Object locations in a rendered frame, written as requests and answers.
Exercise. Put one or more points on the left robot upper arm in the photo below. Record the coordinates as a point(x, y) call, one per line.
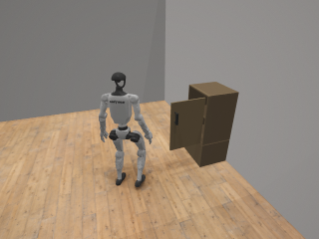
point(103, 106)

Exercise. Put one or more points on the robot right thigh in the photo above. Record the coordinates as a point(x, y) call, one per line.
point(138, 139)

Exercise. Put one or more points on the right robot forearm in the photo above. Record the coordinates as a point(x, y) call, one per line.
point(143, 125)

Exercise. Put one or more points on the left robot forearm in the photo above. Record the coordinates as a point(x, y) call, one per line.
point(102, 124)

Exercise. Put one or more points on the right robot hand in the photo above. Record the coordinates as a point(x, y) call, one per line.
point(149, 136)

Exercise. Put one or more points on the humanoid robot head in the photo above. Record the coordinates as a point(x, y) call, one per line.
point(117, 77)

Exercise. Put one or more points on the cupboard door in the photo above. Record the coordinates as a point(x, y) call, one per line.
point(190, 120)

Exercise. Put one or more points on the right robot upper arm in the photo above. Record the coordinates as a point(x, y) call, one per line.
point(135, 100)

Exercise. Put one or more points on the handle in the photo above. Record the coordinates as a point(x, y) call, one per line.
point(176, 118)

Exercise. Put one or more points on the left robot hand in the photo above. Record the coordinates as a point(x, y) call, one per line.
point(103, 134)

